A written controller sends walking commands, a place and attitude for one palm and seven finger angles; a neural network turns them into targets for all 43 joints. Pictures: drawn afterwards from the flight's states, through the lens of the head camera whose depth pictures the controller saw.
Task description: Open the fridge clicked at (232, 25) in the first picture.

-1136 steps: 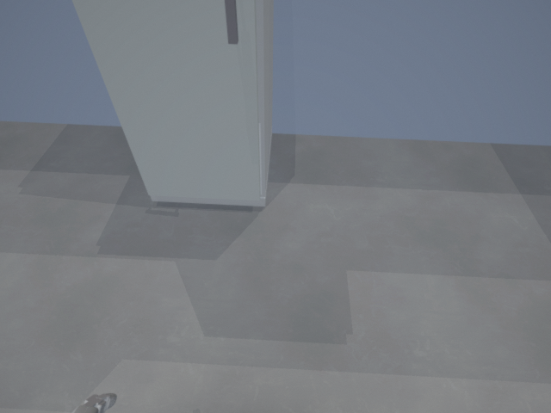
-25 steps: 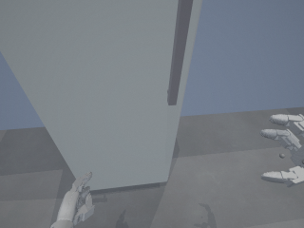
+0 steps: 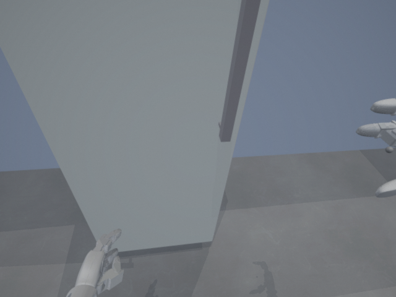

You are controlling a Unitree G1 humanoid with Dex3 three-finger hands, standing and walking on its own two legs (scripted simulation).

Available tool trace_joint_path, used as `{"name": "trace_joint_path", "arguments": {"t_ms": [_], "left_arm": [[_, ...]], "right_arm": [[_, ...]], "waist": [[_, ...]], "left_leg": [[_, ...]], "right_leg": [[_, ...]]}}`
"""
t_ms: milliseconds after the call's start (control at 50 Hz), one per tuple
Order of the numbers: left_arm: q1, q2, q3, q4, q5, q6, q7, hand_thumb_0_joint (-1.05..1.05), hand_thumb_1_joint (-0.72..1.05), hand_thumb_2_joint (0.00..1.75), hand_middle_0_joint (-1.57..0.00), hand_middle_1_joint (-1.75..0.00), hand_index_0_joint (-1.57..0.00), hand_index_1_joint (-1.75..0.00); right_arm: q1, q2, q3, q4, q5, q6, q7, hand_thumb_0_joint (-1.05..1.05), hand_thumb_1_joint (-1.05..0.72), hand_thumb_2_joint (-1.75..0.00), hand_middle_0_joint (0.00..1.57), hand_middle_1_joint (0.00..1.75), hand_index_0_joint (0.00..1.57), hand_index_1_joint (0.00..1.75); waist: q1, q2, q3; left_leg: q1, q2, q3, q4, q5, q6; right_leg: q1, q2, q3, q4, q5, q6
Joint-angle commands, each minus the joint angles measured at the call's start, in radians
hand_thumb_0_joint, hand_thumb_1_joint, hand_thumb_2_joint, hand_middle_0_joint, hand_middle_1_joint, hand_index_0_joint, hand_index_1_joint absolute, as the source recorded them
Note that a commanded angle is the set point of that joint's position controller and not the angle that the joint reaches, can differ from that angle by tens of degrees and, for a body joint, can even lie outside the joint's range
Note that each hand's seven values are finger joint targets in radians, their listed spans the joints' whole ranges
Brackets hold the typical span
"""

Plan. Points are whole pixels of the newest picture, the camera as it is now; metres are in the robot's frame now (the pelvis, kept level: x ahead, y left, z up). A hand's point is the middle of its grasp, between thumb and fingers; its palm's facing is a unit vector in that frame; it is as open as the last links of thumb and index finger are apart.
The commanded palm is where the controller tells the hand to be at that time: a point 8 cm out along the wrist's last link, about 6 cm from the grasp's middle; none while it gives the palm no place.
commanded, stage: raise the hand to about handle height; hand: right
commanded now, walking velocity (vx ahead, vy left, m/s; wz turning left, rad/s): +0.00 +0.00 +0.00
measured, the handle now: (232, 75) +0.52 -0.07 +0.23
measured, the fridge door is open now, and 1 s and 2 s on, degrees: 0 0 0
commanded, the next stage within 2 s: move the hooked fingers beside the handle in 0.46 s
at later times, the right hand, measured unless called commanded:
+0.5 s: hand (371, 146) +0.29 -0.27 +0.23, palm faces -0.01 +0.99 -0.14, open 14.0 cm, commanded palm +0.26 -0.31 +0.25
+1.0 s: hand (339, 129) +0.34 -0.24 +0.23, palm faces -0.05 +0.99 -0.09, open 14.0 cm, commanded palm +0.31 -0.28 +0.24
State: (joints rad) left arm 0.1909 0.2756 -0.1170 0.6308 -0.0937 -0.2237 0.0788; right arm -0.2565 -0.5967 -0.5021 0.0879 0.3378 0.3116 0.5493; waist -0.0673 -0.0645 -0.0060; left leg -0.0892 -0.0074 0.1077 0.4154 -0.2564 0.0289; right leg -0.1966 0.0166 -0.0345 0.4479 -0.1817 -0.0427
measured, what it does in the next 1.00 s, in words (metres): stands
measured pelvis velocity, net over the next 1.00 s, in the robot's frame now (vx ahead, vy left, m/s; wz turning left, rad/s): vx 0.01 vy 0.00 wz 0.01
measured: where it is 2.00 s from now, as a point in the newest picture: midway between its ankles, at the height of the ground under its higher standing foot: outside the picture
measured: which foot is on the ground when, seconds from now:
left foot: down 0.00-1.00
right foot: down 0.00-1.00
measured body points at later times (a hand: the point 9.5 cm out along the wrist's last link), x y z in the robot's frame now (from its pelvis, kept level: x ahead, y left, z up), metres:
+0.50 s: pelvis +0.01 +0.01 +0.00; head -0.02 +0.03 +0.45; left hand +0.22 +0.23 -0.06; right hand +0.29 -0.32 +0.24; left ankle -0.01 +0.10 -0.74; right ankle +0.04 -0.09 -0.74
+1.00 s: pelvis +0.01 +0.00 +0.00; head -0.01 +0.02 +0.45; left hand +0.21 +0.22 -0.07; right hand +0.34 -0.29 +0.24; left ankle -0.01 +0.10 -0.74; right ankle +0.04 -0.09 -0.74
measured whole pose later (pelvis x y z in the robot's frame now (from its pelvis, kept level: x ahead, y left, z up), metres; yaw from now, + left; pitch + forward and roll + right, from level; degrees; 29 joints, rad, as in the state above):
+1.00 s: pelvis +0.01 +0.00 +0.00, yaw +1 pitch -3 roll +0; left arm 0.18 0.26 -0.11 0.64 -0.09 -0.19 0.09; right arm -0.40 -0.51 -0.38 0.20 0.29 0.34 0.44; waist -0.05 -0.05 -0.02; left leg -0.11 0.00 0.09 0.45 -0.29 0.03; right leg -0.21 0.02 -0.04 0.46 -0.21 -0.04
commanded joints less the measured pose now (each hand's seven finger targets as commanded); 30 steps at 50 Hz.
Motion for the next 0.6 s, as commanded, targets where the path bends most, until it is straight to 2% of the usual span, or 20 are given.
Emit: {"name": "trace_joint_path", "arguments": {"t_ms": [0, 40, 60, 80, 120, 140, 160, 200, 240, 260, 340, 360, 420, 440, 480, 540, 560, 580], "left_arm": [[-0.165, 0.125, 0.057, -0.173, -0.013, -0.044, -0.008, 0.00, 0.90, 0.90, -0.20, -0.30, -0.20, -0.30], [-0.172, 0.127, 0.060, -0.186, -0.020, -0.037, -0.012, 0.00, 0.90, 0.90, -0.20, -0.30, -0.20, -0.30], [-0.177, 0.122, 0.061, -0.196, -0.020, -0.033, -0.015, 0.00, 0.90, 0.90, -0.20, -0.30, -0.20, -0.30], [-0.185, 0.126, 0.064, -0.202, -0.020, -0.034, -0.015, 0.00, 0.90, 0.90, -0.20, -0.30, -0.20, -0.30], [-0.185, 0.120, 0.062, -0.212, -0.017, -0.038, -0.011, 0.00, 0.90, 0.90, -0.20, -0.30, -0.20, -0.30], [-0.182, 0.118, 0.061, -0.213, -0.014, -0.041, -0.008, 0.00, 0.90, 0.90, -0.20, -0.30, -0.20, -0.30], [-0.182, 0.115, 0.060, -0.209, -0.010, -0.038, -0.008, 0.00, 0.90, 0.90, -0.20, -0.30, -0.20, -0.30], [-0.180, 0.114, 0.059, -0.200, -0.010, -0.039, -0.004, 0.00, 0.90, 0.90, -0.20, -0.30, -0.20, -0.30], [-0.175, 0.110, 0.059, -0.197, -0.012, -0.042, 0.001, 0.00, 0.90, 0.90, -0.20, -0.30, -0.20, -0.30], [-0.173, 0.112, 0.059, -0.195, -0.008, -0.039, 0.001, 0.00, 0.90, 0.90, -0.20, -0.30, -0.20, -0.30], [-0.171, 0.114, 0.059, -0.195, -0.015, -0.039, 0.005, 0.00, 0.90, 0.90, -0.20, -0.30, -0.20, -0.30], [-0.173, 0.113, 0.060, -0.197, -0.012, -0.035, 0.005, 0.00, 0.90, 0.90, -0.20, -0.30, -0.20, -0.30], [-0.173, 0.115, 0.059, -0.196, -0.015, -0.031, 0.003, 0.00, 0.90, 0.90, -0.20, -0.30, -0.20, -0.30], [-0.174, 0.114, 0.059, -0.198, -0.016, -0.031, 0.003, 0.00, 0.90, 0.90, -0.20, -0.30, -0.20, -0.30], [-0.175, 0.116, 0.061, -0.198, -0.014, -0.029, 0.003, 0.00, 0.90, 0.90, -0.20, -0.30, -0.20, -0.30], [-0.175, 0.114, 0.058, -0.200, -0.014, -0.033, 0.004, 0.00, 0.90, 0.90, -0.20, -0.30, -0.20, -0.30], [-0.177, 0.108, 0.055, -0.199, -0.013, -0.031, 0.003, 0.00, 0.90, 0.90, -0.20, -0.30, -0.20, -0.30], [-0.178, 0.109, 0.055, -0.192, -0.015, -0.033, 0.004, 0.00, 0.90, 0.90, -0.20, -0.30, -0.20, -0.30]], "right_arm": [[-0.246, -0.259, -0.077, -0.050, 0.029, -0.009, 0.022, 0.00, 0.50, -0.30, 0.30, 1.20, 0.30, 1.20], [-0.267, -0.253, -0.056, -0.075, 0.022, 0.000, 0.029, 0.00, 0.50, -0.30, 0.30, 1.20, 0.30, 1.20], [-0.263, -0.261, -0.060, -0.107, 0.025, -0.006, 0.026, 0.00, 0.50, -0.30, 0.30, 1.20, 0.30, 1.20], [-0.287, -0.286, -0.084, -0.149, 0.026, -0.013, 0.021, 0.00, 0.50, -0.30, 0.30, 1.20, 0.30, 1.20], [-0.326, -0.307, -0.103, -0.224, 0.028, -0.034, 0.008, 0.00, 0.50, -0.30, 0.30, 1.20, 0.30, 1.20], [-0.319, -0.319, -0.123, -0.224, 0.031, -0.042, 0.000, 0.00, 0.50, -0.30, 0.30, 1.20, 0.30, 1.20], [-0.289, -0.336, -0.145, -0.240, 0.036, -0.052, -0.011, 0.00, 0.50, -0.30, 0.30, 1.20, 0.30, 1.20], [-0.306, -0.326, -0.149, -0.230, 0.035, -0.055, -0.023, 0.00, 0.50, -0.30, 0.30, 1.20, 0.30, 1.20], [-0.327, -0.317, -0.133, -0.235, 0.022, -0.053, -0.032, 0.00, 0.50, -0.30, 0.30, 1.20, 0.30, 1.20], [-0.296, -0.321, -0.138, -0.213, 0.024, -0.049, -0.036, 0.00, 0.50, -0.30, 0.30, 1.20, 0.30, 1.20], [-0.323, -0.285, -0.094, -0.202, 0.011, -0.028, -0.027, 0.00, 0.50, -0.30, 0.30, 1.20, 0.30, 1.20], [-0.290, -0.289, -0.099, -0.189, 0.015, -0.026, -0.024, 0.00, 0.50, -0.30, 0.30, 1.20, 0.30, 1.20], [-0.301, -0.284, -0.098, -0.184, 0.022, -0.022, -0.010, 0.00, 0.50, -0.30, 0.30, 1.20, 0.30, 1.20], [-0.308, -0.280, -0.092, -0.182, 0.022, -0.022, -0.006, 0.00, 0.50, -0.30, 0.30, 1.20, 0.30, 1.20], [-0.296, -0.297, -0.109, -0.188, 0.024, -0.027, -0.009, 0.00, 0.50, -0.30, 0.30, 1.20, 0.30, 1.20], [-0.314, -0.293, -0.104, -0.199, 0.023, -0.033, -0.013, 0.00, 0.50, -0.30, 0.30, 1.20, 0.30, 1.20], [-0.305, -0.272, -0.080, -0.197, 0.024, -0.033, -0.017, 0.00, 0.50, -0.30, 0.30, 1.20, 0.30, 1.20], [-0.358, -0.258, -0.062, -0.207, 0.020, -0.035, -0.021, 0.00, 0.50, -0.30, 0.30, 1.20, 0.30, 1.20]], "waist": [[0.005, 0.050, -0.125], [0.010, 0.026, -0.146], [0.005, 0.041, -0.156], [0.005, 0.015, -0.181], [0.005, -0.019, -0.225], [0.000, -0.024, -0.230], [-0.006, 0.005, -0.234], [0.000, -0.015, -0.203], [0.005, -0.068, -0.196], [-0.002, -0.029, -0.176], [0.012, -0.053, -0.178], [0.005, -0.006, -0.183], [0.012, 0.009, -0.201], [0.013, -0.017, -0.192], [0.009, -0.012, -0.200], [0.011, -0.013, -0.203], [0.009, 0.004, -0.192], [0.021, -0.025, -0.190]], "left_leg": [[-0.135, 0.019, -0.084, -0.083, 0.124, -0.023], [-0.152, 0.019, -0.085, -0.072, 0.111, -0.029], [-0.135, 0.025, -0.101, -0.070, 0.123, -0.033], [-0.130, 0.027, -0.109, -0.067, 0.140, -0.035], [-0.113, 0.019, -0.088, -0.052, 0.160, -0.024], [-0.111, 0.017, -0.091, -0.050, 0.176, -0.023], [-0.088, 0.024, -0.104, -0.053, 0.196, -0.030], [-0.098, 0.025, -0.102, -0.051, 0.222, -0.033], [-0.116, 0.016, -0.082, -0.049, 0.194, -0.023], [-0.108, 0.025, -0.101, -0.056, 0.205, -0.031], [-0.127, 0.017, -0.080, -0.049, 0.203, -0.028], [-0.116, 0.024, -0.100, -0.053, 0.231, -0.038], [-0.114, 0.021, -0.092, -0.044, 0.251, -0.043], [-0.125, 0.019, -0.088, -0.046, 0.229, -0.040], [-0.120, 0.023, -0.098, -0.046, 0.240, -0.040], [-0.123, 0.014, -0.072, -0.042, 0.217, -0.028], [-0.125, 0.019, -0.084, -0.046, 0.222, -0.031], [-0.135, 0.017, -0.080, -0.047, 0.219, -0.028]], "right_leg": [[0.111, -0.014, 0.102, -0.041, 0.052, -0.002], [0.119, -0.013, 0.097, -0.034, 0.044, -0.001], [0.117, -0.016, 0.093, -0.019, 0.059, 0.000], [0.127, -0.011, 0.090, -0.010, 0.068, -0.003], [0.162, -0.008, 0.092, -0.013, 0.096, -0.002], [0.170, -0.007, 0.093, -0.008, 0.109, -0.005], [0.156, -0.012, 0.089, 0.003, 0.123, -0.005], [0.148, -0.010, 0.086, 0.000, 0.127, -0.006], [0.167, -0.011, 0.084, -0.017, 0.116, -0.003], [0.146, -0.014, 0.085, -0.006, 0.121, -0.005], [0.169, -0.011, 0.088, -0.018, 0.119, -0.005], [0.162, -0.016, 0.085, -0.002, 0.133, -0.008], [0.165, -0.012, 0.085, -0.002, 0.137, -0.009], [0.167, -0.010, 0.085, -0.006, 0.124, -0.007], [0.165, -0.012, 0.087, 0.002, 0.132, -0.008], [0.177, -0.011, 0.093, -0.013, 0.130, -0.005], [0.169, -0.015, 0.090, -0.005, 0.135, -0.005], [0.179, -0.012, 0.091, -0.011, 0.128, -0.005]]}}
